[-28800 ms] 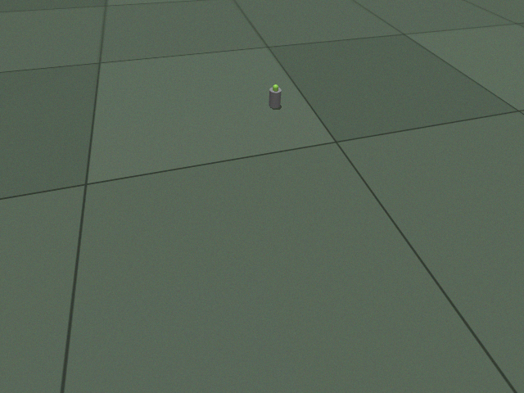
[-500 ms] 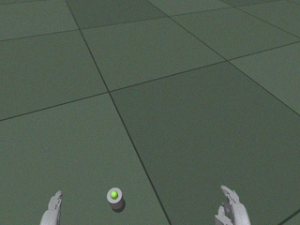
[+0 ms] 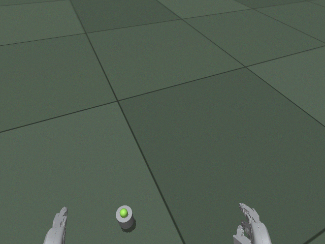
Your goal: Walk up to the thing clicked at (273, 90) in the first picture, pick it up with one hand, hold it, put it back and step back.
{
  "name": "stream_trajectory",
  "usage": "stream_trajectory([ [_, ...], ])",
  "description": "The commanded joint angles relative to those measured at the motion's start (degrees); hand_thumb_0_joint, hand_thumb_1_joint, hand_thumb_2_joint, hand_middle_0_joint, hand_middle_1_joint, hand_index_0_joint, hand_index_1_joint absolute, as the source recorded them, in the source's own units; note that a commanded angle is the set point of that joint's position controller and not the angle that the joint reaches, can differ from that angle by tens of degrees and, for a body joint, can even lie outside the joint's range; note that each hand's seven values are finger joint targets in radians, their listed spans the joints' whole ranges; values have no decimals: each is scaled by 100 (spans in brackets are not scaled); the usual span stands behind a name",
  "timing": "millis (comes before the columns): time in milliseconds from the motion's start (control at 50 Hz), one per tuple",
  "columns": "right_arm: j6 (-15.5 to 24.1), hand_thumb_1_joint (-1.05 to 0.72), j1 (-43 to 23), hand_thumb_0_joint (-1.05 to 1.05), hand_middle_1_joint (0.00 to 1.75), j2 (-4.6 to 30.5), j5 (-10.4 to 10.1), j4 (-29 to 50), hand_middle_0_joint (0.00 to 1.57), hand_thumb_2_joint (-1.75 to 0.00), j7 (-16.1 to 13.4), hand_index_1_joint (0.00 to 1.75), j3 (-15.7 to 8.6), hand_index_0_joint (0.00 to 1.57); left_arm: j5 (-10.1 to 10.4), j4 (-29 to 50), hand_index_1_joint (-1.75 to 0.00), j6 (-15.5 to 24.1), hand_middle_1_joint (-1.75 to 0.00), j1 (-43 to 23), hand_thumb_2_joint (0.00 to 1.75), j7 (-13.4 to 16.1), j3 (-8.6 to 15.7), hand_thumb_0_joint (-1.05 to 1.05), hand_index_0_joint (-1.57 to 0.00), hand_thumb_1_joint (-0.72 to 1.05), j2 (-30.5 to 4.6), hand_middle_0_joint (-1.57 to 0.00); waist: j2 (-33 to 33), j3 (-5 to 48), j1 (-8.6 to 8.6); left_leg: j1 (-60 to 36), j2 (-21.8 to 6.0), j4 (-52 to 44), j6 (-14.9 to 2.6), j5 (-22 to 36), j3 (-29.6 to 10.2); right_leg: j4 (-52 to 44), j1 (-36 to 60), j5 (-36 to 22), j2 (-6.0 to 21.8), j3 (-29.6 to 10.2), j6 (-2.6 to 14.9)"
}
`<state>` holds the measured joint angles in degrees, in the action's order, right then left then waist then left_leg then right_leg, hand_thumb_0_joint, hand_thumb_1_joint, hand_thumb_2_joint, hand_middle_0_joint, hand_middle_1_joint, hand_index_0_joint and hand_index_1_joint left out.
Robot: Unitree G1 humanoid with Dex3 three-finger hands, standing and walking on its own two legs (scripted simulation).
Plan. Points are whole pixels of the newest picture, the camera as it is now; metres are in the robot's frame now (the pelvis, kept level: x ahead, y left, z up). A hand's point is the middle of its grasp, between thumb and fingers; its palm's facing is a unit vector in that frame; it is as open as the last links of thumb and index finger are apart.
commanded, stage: home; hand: left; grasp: from the side
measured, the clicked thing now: (124, 216) +0.40 +0.17 -0.64
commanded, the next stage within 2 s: stand in 0.10 s
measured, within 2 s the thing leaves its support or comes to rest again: neither
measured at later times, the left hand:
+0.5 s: hand out of the picture +0.16 +0.18 -0.06, palm faces +0.12 -0.95 -0.28, open 12.8 cm
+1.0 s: hand out of the picture +0.06 +0.26 -0.12, palm faces +0.03 -0.93 -0.35, open 7.4 cm
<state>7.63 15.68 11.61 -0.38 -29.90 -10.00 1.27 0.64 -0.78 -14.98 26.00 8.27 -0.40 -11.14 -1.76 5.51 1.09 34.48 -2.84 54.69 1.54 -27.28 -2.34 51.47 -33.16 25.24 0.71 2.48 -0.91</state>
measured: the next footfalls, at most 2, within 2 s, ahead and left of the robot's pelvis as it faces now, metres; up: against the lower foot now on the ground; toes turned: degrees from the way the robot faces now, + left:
none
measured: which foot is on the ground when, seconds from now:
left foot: down 0.00-1.00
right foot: down 0.00-1.00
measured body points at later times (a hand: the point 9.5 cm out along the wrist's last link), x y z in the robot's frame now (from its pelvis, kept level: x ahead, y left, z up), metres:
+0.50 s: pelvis -0.01 +0.00 +0.00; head +0.02 +0.01 +0.45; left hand +0.15 +0.23 -0.04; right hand +0.16 -0.24 -0.07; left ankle +0.00 +0.13 -0.69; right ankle +0.01 -0.13 -0.69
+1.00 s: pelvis -0.01 +0.01 +0.03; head +0.00 +0.02 +0.48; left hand +0.06 +0.31 -0.09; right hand +0.08 -0.28 -0.09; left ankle +0.00 +0.13 -0.69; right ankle +0.01 -0.13 -0.69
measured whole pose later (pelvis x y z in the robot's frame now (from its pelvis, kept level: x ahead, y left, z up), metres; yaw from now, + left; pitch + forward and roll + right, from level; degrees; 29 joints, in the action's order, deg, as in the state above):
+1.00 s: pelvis -0.01 +0.01 +0.03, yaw +1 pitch -2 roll +0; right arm 0.5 12.0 17.9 2.6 -53.5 -0.9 -2.0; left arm -1.8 -50.6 -0.4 13.6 1.8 1.4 -19.0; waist 0.3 -2.6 -1.2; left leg 16.8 -0.3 38.5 0.0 -19.4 -0.9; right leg 37.1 -16.2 18.4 3.1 1.6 -2.0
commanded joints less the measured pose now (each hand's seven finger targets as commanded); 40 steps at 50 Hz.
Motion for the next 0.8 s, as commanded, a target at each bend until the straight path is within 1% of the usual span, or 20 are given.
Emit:
stream_trajectory([
  [0,300,-90,-448,0,30,658,10,918,20,-90,-48,30,-266,20,-63,1024,-6,326,-6,-127,7,43,322,0,-5,-54,-549,-5,-29,437,-23,-243,230,-966,-140,1036,220,-837,342,-873,-135,158,108],
  [20,300,-90,-379,0,30,663,24,904,20,-90,-66,30,-285,20,-76,1052,-6,318,-6,-132,7,41,344,0,-5,-53,-559,-5,-7,604,13,-332,223,-963,-146,1087,201,-811,381,-931,-145,160,106],
  [60,313,-90,-422,0,30,676,6,931,20,-90,-41,30,-271,20,-70,1096,-6,321,-6,-86,7,40,300,0,-5,-54,-555,-5,-154,496,-25,-307,222,-1030,-123,1002,184,-789,299,-837,-154,182,130],
  [80,315,-90,-416,0,30,693,7,925,20,-90,-48,30,-286,20,-66,1133,-6,326,-6,-174,7,30,256,0,-5,-53,-538,-5,-132,473,23,-310,219,-1022,-132,944,184,-807,259,-785,-153,177,122],
  [180,320,-90,-397,0,30,665,16,934,20,-90,-66,30,-272,20,-73,1136,-6,333,-7,-83,8,45,323,0,-5,-51,-594,-5,126,666,23,-330,248,-842,-170,1217,245,-859,429,-1103,-111,114,80],
  [220,324,-90,-350,0,30,685,17,908,20,-90,-73,30,-281,20,-78,1082,-22,328,-23,-120,24,32,263,0,-20,-35,-537,-20,65,638,78,-365,235,-872,-162,1205,232,-812,337,-1088,-124,128,87],
  [240,318,-90,-388,0,30,659,23,907,20,-90,-86,30,-269,20,-74,1114,-30,341,-30,-97,32,46,322,0,-20,-27,-570,-20,61,679,28,-342,242,-867,-161,1219,221,-823,402,-1088,-117,139,89],
  [260,311,-90,-336,0,30,683,30,861,20,-90,-86,30,-284,20,-84,1008,-30,328,-30,-167,40,35,281,0,-20,-19,-540,-20,38,596,68,-319,240,-883,-166,1119,232,-831,324,-1008,-119,129,88],
  [380,347,-90,-422,0,30,685,18,907,20,-90,-87,30,-267,20,-73,1085,-30,353,-30,-136,88,49,281,0,-20,29,-564,-20,-71,393,-7,-216,222,-1046,-145,752,176,-830,223,-603,-145,191,118],
  [440,349,-90,-436,0,30,646,10,953,20,-90,-79,30,-249,20,-69,1150,-30,359,-30,-62,90,56,341,0,-20,53,-614,-20,-95,489,-44,-225,243,-999,-143,842,204,-849,277,-692,-134,173,121],
  [460,340,-90,-385,0,30,668,21,917,20,-90,-85,30,-266,20,-73,1030,-30,352,-30,-74,90,35,300,0,-20,61,-571,-20,31,540,30,-226,245,-955,-164,840,206,-862,298,-704,-129,151,102],
  [520,353,-90,-351,0,30,678,25,898,20,-90,-107,30,-279,20,-77,1045,-30,347,-30,-73,90,30,297,0,-20,85,-570,-20,51,615,46,-321,239,-858,-167,1137,241,-834,328,-1009,-119,132,82],
  [540,-76,-90,-588,0,30,1506,675,-260,20,-90,234,30,-495,20,-637,-966,-30,977,-30,-1094,90,-251,564,0,-20,90,-1409,-20,557,-164,-182,-386,98,-1020,-327,1836,-50,-1036,1127,-1272,402,-407,450],
  [560,-229,-90,-458,0,30,1457,728,-503,20,-90,428,30,-541,20,-672,-1479,-30,1210,-30,-863,90,-400,606,0,-20,90,-1465,-20,612,219,-182,-685,36,-993,-466,1792,33,-1020,1253,-1529,503,-573,580],
  [580,-287,-90,-476,0,30,1392,688,-550,20,-90,517,30,-529,20,-650,-1668,-30,1355,-30,-930,90,-464,593,0,-20,90,-1494,-20,635,231,-130,-799,33,-1028,-518,1836,-13,-1017,1256,-1638,527,-662,623],
  [600,-351,-90,-584,0,30,1395,619,-570,20,-90,591,30,-543,20,-584,-1801,-30,1453,-30,-965,90,-537,547,0,-20,90,-1499,-20,527,23,-133,-802,67,-1204,-534,1687,-79,-1144,1046,-1375,502,-667,600],
  [640,-366,-90,-570,0,30,1372,430,-675,20,-90,760,30,-535,20,-432,-2199,-30,1571,-30,-1156,90,-636,500,0,-20,90,-1489,-20,211,63,-172,-1092,62,-1469,-524,1399,-138,-1168,1127,-1026,505,-599,507],
  [680,-385,-90,-593,0,30,1449,347,-876,20,-90,847,30,-584,20,-356,-2638,-30,1612,-30,-1187,90,-668,487,0,-20,90,-1504,-20,82,27,-233,-1216,43,-1623,-477,1324,-207,-1318,1155,-890,478,-553,471],
  [740,-410,-90,-686,0,30,1435,331,-1134,20,-90,888,30,-609,20,-336,-3237,-30,1706,-30,-1247,90,-659,484,0,-20,90,-1586,-20,74,186,-236,-1449,34,-1663,-463,1902,-211,-1406,1585,-1713,510,-516,391],
  [780,-448,-90,-590,0,30,1425,338,-1297,20,-90,884,30,-593,20,-324,-3515,-30,1729,-30,-1453,90,-639,496,0,-20,90,-1640,-20,105,113,-162,-1539,25,-1815,-466,1900,-212,-1481,1659,-1795,538,-533,376],
])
